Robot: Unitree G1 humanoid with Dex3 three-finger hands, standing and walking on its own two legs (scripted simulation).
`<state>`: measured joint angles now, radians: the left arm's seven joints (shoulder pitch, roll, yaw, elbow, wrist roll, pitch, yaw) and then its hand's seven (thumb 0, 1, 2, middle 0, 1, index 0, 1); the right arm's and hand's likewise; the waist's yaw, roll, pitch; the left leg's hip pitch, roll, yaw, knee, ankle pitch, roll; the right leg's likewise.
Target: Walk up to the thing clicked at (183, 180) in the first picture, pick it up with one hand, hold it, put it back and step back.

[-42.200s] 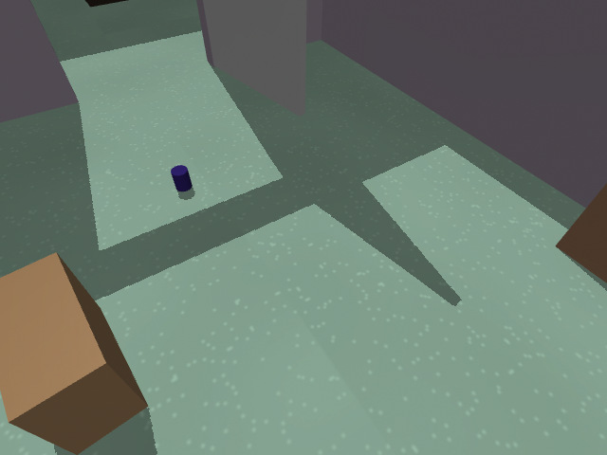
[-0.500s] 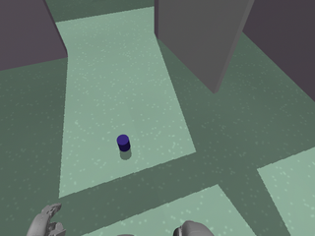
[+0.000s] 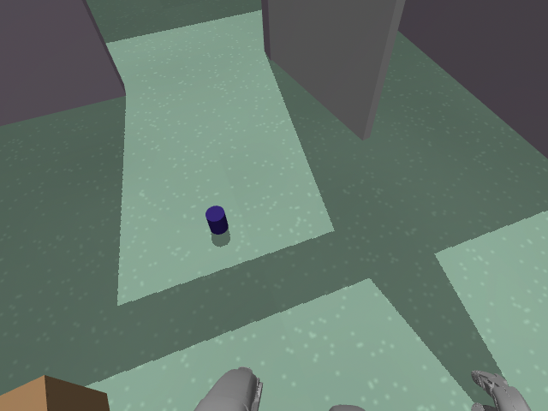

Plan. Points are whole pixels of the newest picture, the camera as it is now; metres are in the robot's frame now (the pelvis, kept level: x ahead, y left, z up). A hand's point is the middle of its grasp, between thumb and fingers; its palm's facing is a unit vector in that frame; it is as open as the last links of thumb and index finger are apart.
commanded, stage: step back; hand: left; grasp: from above
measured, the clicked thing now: (217, 220) +0.86 +0.30 -0.71
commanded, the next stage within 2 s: stand in 1.44 s
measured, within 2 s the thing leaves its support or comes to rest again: neither
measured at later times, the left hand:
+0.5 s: hand out of the picture -0.10 +0.26 -0.15, palm faces +0.00 -0.92 -0.40, open 7.4 cm
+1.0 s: hand out of the picture -0.12 +0.26 -0.14, palm faces +0.04 -0.92 -0.39, open 7.4 cm
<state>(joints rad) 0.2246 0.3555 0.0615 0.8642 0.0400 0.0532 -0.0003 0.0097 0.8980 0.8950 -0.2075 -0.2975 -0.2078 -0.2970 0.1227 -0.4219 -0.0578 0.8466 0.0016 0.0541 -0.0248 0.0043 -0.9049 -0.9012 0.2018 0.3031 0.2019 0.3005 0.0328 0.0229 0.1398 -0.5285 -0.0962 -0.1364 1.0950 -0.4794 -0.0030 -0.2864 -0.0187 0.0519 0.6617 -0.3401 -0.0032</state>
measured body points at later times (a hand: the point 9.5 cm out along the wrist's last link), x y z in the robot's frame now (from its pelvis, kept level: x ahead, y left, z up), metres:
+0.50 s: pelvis -0.17 -0.01 +0.00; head -0.14 -0.01 +0.44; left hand -0.10 +0.31 -0.12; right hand -0.04 -0.33 -0.11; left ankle -0.08 +0.12 -0.72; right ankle -0.20 -0.14 -0.73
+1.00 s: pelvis -0.18 -0.02 +0.01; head -0.17 -0.02 +0.46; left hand -0.12 +0.31 -0.11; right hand -0.10 -0.32 -0.12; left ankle -0.14 +0.12 -0.72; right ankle -0.18 -0.13 -0.73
